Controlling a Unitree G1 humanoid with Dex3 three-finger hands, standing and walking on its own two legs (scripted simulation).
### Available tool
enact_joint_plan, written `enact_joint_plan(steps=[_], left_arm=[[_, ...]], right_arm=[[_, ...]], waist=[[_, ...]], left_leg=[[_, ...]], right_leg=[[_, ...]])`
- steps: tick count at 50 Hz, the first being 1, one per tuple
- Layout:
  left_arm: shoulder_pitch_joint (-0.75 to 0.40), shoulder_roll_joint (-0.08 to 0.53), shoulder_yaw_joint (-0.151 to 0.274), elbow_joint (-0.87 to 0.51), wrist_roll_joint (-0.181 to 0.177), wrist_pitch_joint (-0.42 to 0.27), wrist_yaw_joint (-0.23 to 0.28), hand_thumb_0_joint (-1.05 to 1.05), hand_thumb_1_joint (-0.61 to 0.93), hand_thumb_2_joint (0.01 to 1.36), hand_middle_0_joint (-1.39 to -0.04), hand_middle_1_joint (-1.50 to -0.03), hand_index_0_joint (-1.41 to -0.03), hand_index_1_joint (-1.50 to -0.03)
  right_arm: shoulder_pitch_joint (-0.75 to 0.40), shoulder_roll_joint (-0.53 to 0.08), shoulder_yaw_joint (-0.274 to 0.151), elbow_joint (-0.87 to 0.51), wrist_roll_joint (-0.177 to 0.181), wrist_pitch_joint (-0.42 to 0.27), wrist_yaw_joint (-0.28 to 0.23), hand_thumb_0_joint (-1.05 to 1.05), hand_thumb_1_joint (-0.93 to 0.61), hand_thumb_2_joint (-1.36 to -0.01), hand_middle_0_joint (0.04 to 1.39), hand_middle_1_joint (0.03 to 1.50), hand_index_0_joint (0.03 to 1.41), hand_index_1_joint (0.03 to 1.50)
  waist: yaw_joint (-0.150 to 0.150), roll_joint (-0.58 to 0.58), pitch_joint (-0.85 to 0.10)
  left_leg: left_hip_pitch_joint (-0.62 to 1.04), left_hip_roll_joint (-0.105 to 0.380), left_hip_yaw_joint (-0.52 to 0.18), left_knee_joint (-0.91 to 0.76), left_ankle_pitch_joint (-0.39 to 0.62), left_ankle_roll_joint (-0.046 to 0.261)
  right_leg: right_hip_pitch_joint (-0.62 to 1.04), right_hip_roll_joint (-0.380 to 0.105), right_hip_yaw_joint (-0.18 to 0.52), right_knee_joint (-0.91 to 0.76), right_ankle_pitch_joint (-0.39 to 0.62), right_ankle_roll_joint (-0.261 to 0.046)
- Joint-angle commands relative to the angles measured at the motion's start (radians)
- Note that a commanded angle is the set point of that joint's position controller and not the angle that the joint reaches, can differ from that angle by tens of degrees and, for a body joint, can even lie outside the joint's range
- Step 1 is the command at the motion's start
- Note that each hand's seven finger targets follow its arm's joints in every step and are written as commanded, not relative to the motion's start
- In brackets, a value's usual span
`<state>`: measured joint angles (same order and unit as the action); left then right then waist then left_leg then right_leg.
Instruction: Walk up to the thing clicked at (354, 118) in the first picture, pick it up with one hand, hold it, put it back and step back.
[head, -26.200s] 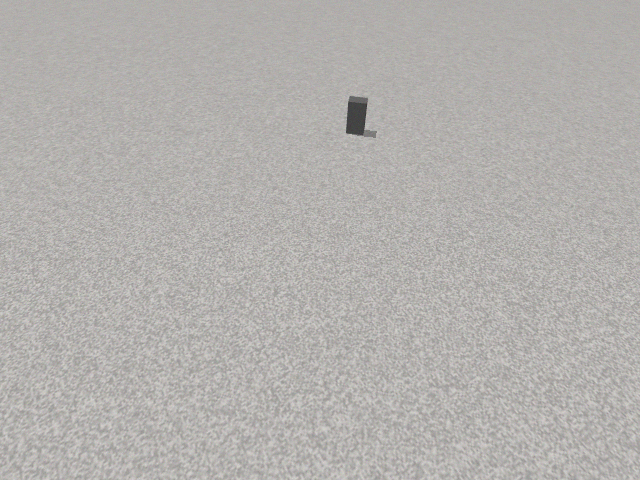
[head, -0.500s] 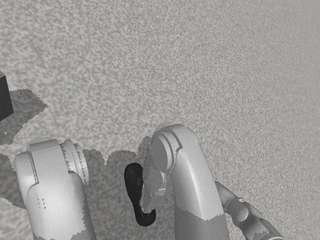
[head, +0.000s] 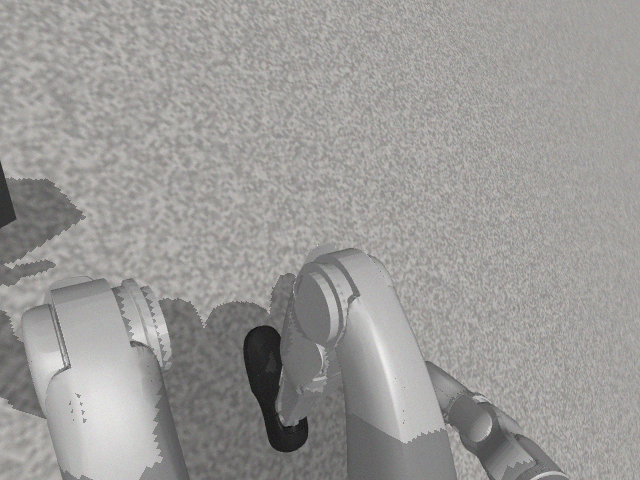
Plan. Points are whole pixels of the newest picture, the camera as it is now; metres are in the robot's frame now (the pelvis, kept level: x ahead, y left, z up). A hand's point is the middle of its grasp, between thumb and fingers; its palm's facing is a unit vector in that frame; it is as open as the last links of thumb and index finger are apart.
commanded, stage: withdraw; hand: left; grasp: from the side
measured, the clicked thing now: out of the picture +0.44 +0.31 -0.19
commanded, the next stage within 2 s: rise in 0.46 s
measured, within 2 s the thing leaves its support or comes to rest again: neither
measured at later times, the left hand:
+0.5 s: hand out of the picture +0.39 +0.40 -0.07, palm faces +0.53 -0.85 -0.03, open 17.5 cm
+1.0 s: hand out of the picture +0.31 +0.43 +0.04, palm faces +0.42 -0.76 -0.50, open 17.5 cm
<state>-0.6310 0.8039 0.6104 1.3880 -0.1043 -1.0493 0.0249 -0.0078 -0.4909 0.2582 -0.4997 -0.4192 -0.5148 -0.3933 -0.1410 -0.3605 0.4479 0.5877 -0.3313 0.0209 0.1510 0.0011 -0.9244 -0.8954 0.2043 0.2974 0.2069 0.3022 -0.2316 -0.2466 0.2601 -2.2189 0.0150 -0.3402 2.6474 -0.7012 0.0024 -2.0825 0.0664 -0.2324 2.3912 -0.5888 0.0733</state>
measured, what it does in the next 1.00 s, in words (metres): rises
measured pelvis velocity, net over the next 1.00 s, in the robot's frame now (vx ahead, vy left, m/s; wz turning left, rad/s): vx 0.02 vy -0.01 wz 0.15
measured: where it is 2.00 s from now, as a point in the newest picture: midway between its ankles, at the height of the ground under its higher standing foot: (206, 450)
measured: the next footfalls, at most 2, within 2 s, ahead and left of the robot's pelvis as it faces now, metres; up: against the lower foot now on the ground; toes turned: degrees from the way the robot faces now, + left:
none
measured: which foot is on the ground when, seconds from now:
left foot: down 0.00-1.00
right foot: down 0.00-1.00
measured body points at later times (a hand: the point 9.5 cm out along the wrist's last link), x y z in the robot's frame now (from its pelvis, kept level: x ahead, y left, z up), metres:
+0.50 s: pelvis +0.01 +0.00 +0.02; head +0.19 +0.18 +0.39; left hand +0.35 +0.45 -0.07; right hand +0.18 -0.24 -0.03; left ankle +0.08 +0.12 -0.25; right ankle +0.15 -0.12 -0.25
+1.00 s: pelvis +0.02 -0.01 +0.11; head +0.21 +0.08 +0.51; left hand +0.28 +0.47 +0.08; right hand +0.20 -0.24 -0.01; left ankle +0.08 +0.12 -0.25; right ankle +0.15 -0.12 -0.25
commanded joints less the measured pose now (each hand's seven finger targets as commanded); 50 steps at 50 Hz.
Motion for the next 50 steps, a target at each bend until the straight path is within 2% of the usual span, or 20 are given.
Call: enact_joint_plan(steps=[1,7,12,16,17,18,23,26,29,30,31,32,34,36,37,38,42,45,48,50], left_arm=[[-0.228,0.202,0.011,-0.167,0.001,-0.084,0.007,0.0,-0.611,0.0,-0.161,-0.042,-0.172,-0.029],[-0.203,0.217,0.001,-0.141,0.029,-0.079,-0.002,0.0,-0.575,0.035,-0.079,-0.047,-0.093,-0.035],[-0.198,0.343,0.086,-0.331,0.027,-0.064,-0.04,0.0,-0.512,0.041,-0.064,-0.038,-0.08,-0.023],[-0.174,0.301,0.094,-0.458,-0.019,0.013,-0.085,0.0,-0.574,0.042,-0.066,-0.05,-0.083,-0.037],[-0.129,0.244,0.061,-0.43,-0.028,0.046,-0.103,0.0,-0.558,0.058,-0.064,-0.061,-0.082,-0.046],[-0.156,0.266,0.076,-0.487,-0.035,0.069,-0.112,0.0,-0.581,0.055,-0.07,-0.06,-0.088,-0.046],[-0.051,0.07,-0.065,-0.373,-0.064,0.214,-0.199,0.0,-0.611,0.038,-0.047,-0.059,-0.076,-0.036],[-0.158,0.132,-0.011,-0.453,-0.096,0.232,-0.216,0.0,-0.611,0.028,-0.031,-0.054,-0.07,-0.023],[-0.204,0.071,-0.018,-0.42,-0.121,0.231,-0.224,0.0,-0.53,0.0,-0.026,0.0,-0.022,0.0],[-0.144,0.419,0.051,-0.428,0.09,0.312,-0.181,0.0,-0.45,0.031,-0.059,-0.012,-0.058,-0.008],[-0.271,0.32,0.006,-0.502,0.071,0.345,-0.171,0.0,-0.451,0.037,-0.056,-0.026,-0.056,-0.021],[-0.191,0.236,-0.02,-0.386,0.076,0.384,-0.165,0.0,-0.46,0.047,-0.063,-0.047,-0.064,-0.04],[-0.168,0.267,0.003,-0.471,0.097,0.431,-0.141,0.0,-0.514,0.065,-0.07,-0.034,-0.057,-0.042],[-0.233,0.447,0.098,-0.724,0.124,0.475,-0.108,0.0,-0.509,0.057,-0.074,-0.036,-0.064,-0.041],[-0.161,0.449,0.095,-0.737,0.141,0.512,-0.098,0.0,-0.52,0.063,-0.081,-0.049,-0.07,-0.055],[-0.092,0.392,0.064,-0.726,0.151,0.551,-0.092,0.0,-0.443,0.12,-0.065,-0.075,-0.064,-0.076],[0.051,0.174,-0.027,-0.621,0.157,0.682,-0.069,0.0,-0.603,0.026,-0.047,-0.046,-0.046,-0.047],[0.136,0.121,-0.053,-0.727,0.154,0.762,-0.051,0.0,-0.577,0.044,-0.054,-0.055,-0.054,-0.056],[0.222,-0.005,-0.157,-0.85,0.145,0.836,-0.041,0.0,-0.535,0.066,-0.055,-0.058,-0.054,-0.059],[0.276,0.003,-0.167,-0.951,0.139,0.883,-0.022,0.0,-0.516,0.076,-0.056,-0.06,-0.055,-0.061]], right_arm=[[0.038,-0.351,-0.119,-0.017,0.002,0.003,-0.017,0.0,-0.923,-0.9,0.202,0.301,0.202,0.301],[0.035,-0.35,-0.118,-0.011,-0.003,0.012,-0.021,0.0,-0.898,-0.896,0.203,0.301,0.202,0.301],[0.046,-0.363,-0.14,-0.03,0.006,0.019,-0.029,0.0,-0.904,-0.898,0.203,0.301,0.202,0.301],[0.086,-0.356,-0.182,-0.035,0.039,0.021,-0.038,0.0,-0.917,-0.901,0.202,0.3,0.202,0.3],[0.115,-0.339,-0.186,-0.01,0.05,0.024,-0.041,0.0,-0.913,-0.9,0.202,0.3,0.202,0.3],[0.11,-0.347,-0.204,-0.029,0.063,0.021,-0.045,0.0,-0.913,-0.9,0.202,0.3,0.202,0.3],[0.158,-0.306,-0.246,-0.022,0.125,0.029,-0.062,0.0,-0.897,-0.895,0.202,0.301,0.202,0.301],[0.172,-0.298,-0.265,-0.027,0.151,0.021,-0.07,0.0,-0.876,-0.89,0.202,0.301,0.202,0.301],[0.19,-0.281,-0.276,-0.021,0.164,0.01,-0.07,0.0,-0.787,-0.847,0.213,0.291,0.212,0.291],[0.232,-0.272,-0.338,0.029,0.2,0.029,-0.084,0.0,-0.867,-0.904,0.203,0.303,0.202,0.303],[0.225,-0.248,-0.334,-0.007,0.209,0.036,-0.082,0.0,-0.891,-0.903,0.203,0.303,0.202,0.303],[0.232,-0.252,-0.352,-0.011,0.218,0.041,-0.082,0.0,-0.907,-0.906,0.203,0.303,0.202,0.303],[0.243,-0.252,-0.376,-0.02,0.231,0.053,-0.088,0.0,-0.924,-0.914,0.202,0.303,0.202,0.303],[0.294,-0.236,-0.391,-0.011,0.247,0.068,-0.094,0.0,-0.938,-0.916,0.203,0.303,0.202,0.303],[0.288,-0.21,-0.395,-0.022,0.259,0.074,-0.094,0.0,-0.955,-0.919,0.203,0.303,0.203,0.303],[0.309,-0.211,-0.415,-0.015,0.265,0.083,-0.095,0.0,-0.896,-0.902,0.201,0.301,0.201,0.301],[0.31,-0.17,-0.455,-0.02,0.303,0.091,-0.111,0.0,-0.896,-0.902,0.201,0.301,0.201,0.301],[0.323,-0.159,-0.488,-0.054,0.322,0.104,-0.118,0.0,-0.895,-0.902,0.201,0.301,0.201,0.301],[0.322,-0.147,-0.514,-0.094,0.344,0.104,-0.126,0.0,-0.895,-0.902,0.201,0.302,0.201,0.302],[0.32,-0.144,-0.527,-0.116,0.358,0.097,-0.138,0.0,-0.895,-0.902,0.201,0.302,0.201,0.302]], waist=[[-0.077,0.512,-0.555],[-0.073,0.554,-0.515],[-0.012,0.663,-0.631],[0.015,0.718,-0.732],[0.02,0.709,-0.72],[0.029,0.718,-0.732],[0.01,0.563,-0.634],[0.024,0.509,-0.637],[0.008,0.471,-0.672],[0.106,0.588,-0.797],[0.079,0.631,-0.844],[0.069,0.624,-0.841],[0.112,0.654,-0.867],[0.181,0.763,-0.994],[0.204,0.79,-1.014],[0.187,0.779,-0.981],[0.16,0.578,-0.908],[0.179,0.459,-0.937],[0.163,0.384,-1.0],[0.179,0.347,-1.005]], left_leg=[[0.356,0.054,0.08,-0.349,0.081,-0.025],[0.373,0.063,0.078,-0.373,0.057,-0.035],[0.464,0.067,0.084,-0.401,0.115,-0.046],[0.51,0.061,0.101,-0.433,0.155,-0.049],[0.495,0.057,0.104,-0.447,0.146,-0.047],[0.491,0.056,0.105,-0.456,0.143,-0.047],[0.346,0.041,0.12,-0.469,0.04,-0.019],[0.312,0.036,0.125,-0.472,-0.002,-0.005],[0.334,0.032,0.124,-0.465,-0.014,-0.001],[0.474,0.029,0.169,-0.532,0.055,-0.004],[0.5,0.037,0.165,-0.553,0.063,-0.01],[0.51,0.039,0.165,-0.582,0.05,-0.011],[0.555,0.039,0.18,-0.621,0.032,-0.016],[0.626,0.034,0.201,-0.657,0.089,-0.023],[0.642,0.03,0.22,-0.668,0.09,-0.021],[0.638,0.029,0.223,-0.683,0.098,-0.019],[0.553,0.017,0.233,-0.701,0.106,0.001],[0.554,0.009,0.252,-0.739,0.111,0.018],[0.623,0.005,0.249,-0.82,0.09,0.025],[0.66,0.008,0.253,-0.88,0.046,0.029]], right_leg=[[0.258,0.029,-0.102,-0.153,0.115,-0.079],[0.224,0.027,-0.104,-0.146,0.086,-0.083],[0.243,0.022,-0.089,-0.125,0.123,-0.091],[0.246,0.016,-0.066,-0.136,0.151,-0.097],[0.239,0.013,-0.063,-0.143,0.138,-0.098],[0.217,0.01,-0.06,-0.143,0.14,-0.1],[0.139,0.003,-0.04,-0.186,0.066,-0.099],[0.147,-0.001,-0.027,-0.214,0.038,-0.094],[0.142,-0.002,-0.02,-0.222,0.025,-0.096],[0.17,-0.016,0.014,-0.258,0.035,-0.104],[0.146,-0.015,0.022,-0.248,0.039,-0.108],[0.13,-0.017,0.022,-0.252,0.028,-0.11],[0.135,-0.022,0.033,-0.278,0.016,-0.11],[0.173,-0.025,0.056,-0.269,0.04,-0.116],[0.171,-0.025,0.071,-0.28,0.035,-0.119],[0.159,-0.025,0.076,-0.286,0.041,-0.121],[0.164,-0.029,0.092,-0.367,0.034,-0.122],[0.25,-0.031,0.11,-0.464,0.029,-0.117],[0.346,-0.032,0.118,-0.552,0.018,-0.109],[0.407,-0.033,0.134,-0.626,-0.014,-0.105]])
